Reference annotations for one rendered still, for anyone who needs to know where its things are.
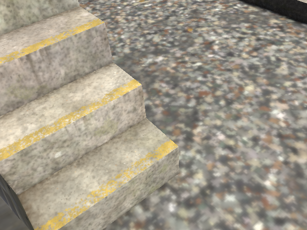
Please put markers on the stairs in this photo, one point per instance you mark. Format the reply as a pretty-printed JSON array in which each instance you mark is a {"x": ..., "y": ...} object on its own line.
[{"x": 75, "y": 142}]

